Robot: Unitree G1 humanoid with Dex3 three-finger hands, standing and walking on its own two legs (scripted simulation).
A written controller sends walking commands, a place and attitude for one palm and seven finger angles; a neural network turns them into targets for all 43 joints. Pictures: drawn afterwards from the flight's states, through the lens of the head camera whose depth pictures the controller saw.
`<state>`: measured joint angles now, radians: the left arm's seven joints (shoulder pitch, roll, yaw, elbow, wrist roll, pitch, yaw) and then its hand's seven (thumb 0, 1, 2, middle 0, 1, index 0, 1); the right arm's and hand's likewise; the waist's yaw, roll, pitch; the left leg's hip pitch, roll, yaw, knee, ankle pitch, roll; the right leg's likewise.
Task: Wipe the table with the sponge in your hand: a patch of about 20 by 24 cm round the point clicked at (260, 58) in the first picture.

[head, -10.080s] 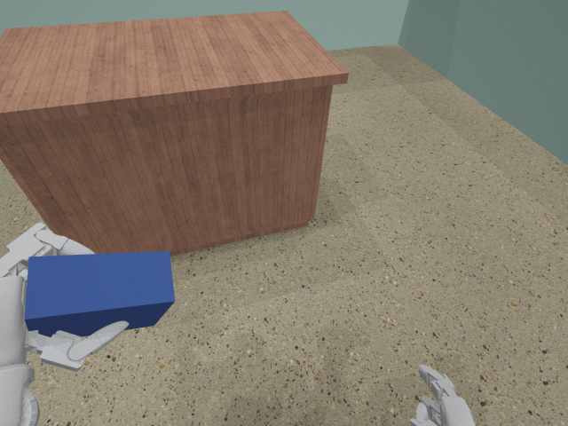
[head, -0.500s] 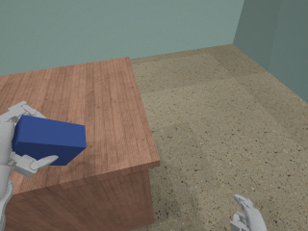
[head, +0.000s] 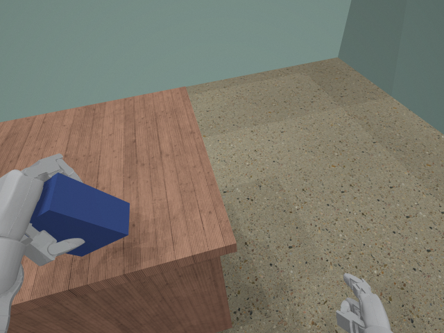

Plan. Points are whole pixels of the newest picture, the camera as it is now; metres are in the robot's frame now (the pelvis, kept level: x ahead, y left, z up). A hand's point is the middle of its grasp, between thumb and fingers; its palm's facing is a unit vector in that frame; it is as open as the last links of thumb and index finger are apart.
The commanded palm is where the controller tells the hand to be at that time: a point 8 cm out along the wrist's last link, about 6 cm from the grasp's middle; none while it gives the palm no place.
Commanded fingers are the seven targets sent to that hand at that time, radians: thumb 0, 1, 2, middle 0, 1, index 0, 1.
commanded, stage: turn the palm down, sponge in hand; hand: left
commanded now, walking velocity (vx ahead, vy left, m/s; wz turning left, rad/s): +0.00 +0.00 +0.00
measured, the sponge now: (83, 223) +0.22 +0.26 +0.13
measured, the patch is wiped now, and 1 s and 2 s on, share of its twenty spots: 0.00 0.00 0.00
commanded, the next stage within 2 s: move the sponge above the wiping area in 1.22 s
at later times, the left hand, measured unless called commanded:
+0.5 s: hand (43, 200) +0.22 +0.29 +0.19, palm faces +0.20 -0.18 -0.96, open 10.1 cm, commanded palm +0.18 +0.30 +0.26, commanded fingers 0.00 0.10 1.30 -1.20 -1.60 -1.20 -1.60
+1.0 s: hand (43, 202) +0.22 +0.28 +0.19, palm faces +0.16 -0.04 -0.99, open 10.1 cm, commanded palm +0.17 +0.28 +0.27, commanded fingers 0.00 0.10 1.30 -1.20 -1.60 -1.20 -1.60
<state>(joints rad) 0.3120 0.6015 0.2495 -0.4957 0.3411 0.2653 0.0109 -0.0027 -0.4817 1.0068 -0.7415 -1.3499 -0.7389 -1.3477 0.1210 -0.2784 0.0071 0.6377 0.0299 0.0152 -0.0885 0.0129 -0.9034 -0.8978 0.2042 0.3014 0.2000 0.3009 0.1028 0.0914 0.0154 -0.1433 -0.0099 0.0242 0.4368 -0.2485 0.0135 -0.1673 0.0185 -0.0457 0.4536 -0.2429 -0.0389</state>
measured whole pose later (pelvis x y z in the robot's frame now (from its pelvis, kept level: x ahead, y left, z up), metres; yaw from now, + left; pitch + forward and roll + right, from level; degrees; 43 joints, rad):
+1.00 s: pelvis -0.02 +0.00 +0.00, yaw +0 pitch -4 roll +1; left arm 0.10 0.67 0.06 -0.40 0.73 0.41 -0.12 0.00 -0.48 1.01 -0.74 -1.35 -0.74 -1.35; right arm -0.01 -0.29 0.05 0.66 0.05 0.08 -0.04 0.01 -0.90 -0.90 0.20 0.30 0.20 0.30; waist 0.14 0.14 0.02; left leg -0.10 -0.02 0.02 0.35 -0.18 0.01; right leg -0.14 0.01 -0.05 0.40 -0.19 -0.04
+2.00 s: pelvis -0.02 +0.01 +0.00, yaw +0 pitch -4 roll +1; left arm 0.09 0.66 0.08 -0.27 0.76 0.35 -0.12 0.00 -0.48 1.01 -0.74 -1.35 -0.74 -1.35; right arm 0.03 -0.29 0.04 0.67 0.05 0.05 -0.05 0.01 -0.90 -0.90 0.20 0.30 0.20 0.30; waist 0.13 0.13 0.03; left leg -0.11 -0.03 0.03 0.37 -0.19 0.03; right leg -0.14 0.01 -0.04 0.40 -0.19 -0.03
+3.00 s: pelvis -0.01 +0.01 +0.01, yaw +0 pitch -4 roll +0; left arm 0.09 0.63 0.05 -0.17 0.80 0.26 -0.08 0.00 -0.48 1.01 -0.74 -1.35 -0.74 -1.34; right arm 0.05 -0.28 0.03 0.69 0.04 0.06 -0.05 0.01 -0.90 -0.90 0.20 0.30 0.20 0.30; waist 0.12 0.12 0.04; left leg -0.09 -0.03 0.02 0.34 -0.18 0.03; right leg -0.11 0.01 -0.04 0.37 -0.18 -0.03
